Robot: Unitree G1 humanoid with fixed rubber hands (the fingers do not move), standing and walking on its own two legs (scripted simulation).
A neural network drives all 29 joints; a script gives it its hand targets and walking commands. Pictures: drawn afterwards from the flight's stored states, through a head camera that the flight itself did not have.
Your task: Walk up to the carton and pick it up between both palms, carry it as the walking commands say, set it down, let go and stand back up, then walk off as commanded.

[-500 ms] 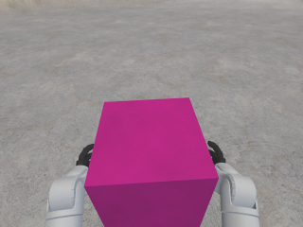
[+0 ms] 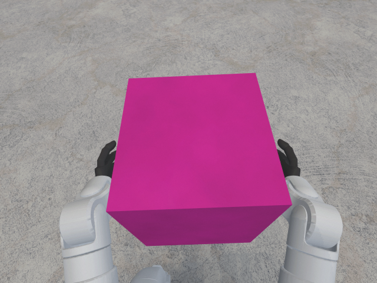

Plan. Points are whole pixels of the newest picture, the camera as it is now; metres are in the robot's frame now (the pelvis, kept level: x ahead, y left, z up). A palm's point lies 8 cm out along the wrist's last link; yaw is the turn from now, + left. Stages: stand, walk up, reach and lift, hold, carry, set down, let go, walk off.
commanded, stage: carry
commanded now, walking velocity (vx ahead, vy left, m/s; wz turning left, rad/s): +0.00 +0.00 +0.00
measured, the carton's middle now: (195, 168) +0.33 +0.01 +0.03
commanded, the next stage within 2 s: none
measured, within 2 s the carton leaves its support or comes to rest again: neither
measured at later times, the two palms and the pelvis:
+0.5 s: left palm (172, 102) +0.53 +0.07 +0.03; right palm (303, 112) +0.50 -0.26 +0.03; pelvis +0.21 -0.06 -0.02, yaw -2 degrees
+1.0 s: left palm (208, 47) +0.83 -0.03 +0.00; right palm (302, 71) +0.76 -0.35 -0.05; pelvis +0.53 -0.13 -0.07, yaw -12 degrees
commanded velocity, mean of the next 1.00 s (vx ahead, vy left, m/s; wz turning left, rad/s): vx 0.00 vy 0.00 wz -0.22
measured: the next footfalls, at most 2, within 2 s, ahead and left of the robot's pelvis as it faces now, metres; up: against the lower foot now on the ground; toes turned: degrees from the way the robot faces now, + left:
left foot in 0.06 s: +0.14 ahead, +0.11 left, +0.00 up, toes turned +3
right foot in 0.24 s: +0.11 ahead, -0.10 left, +0.00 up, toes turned -2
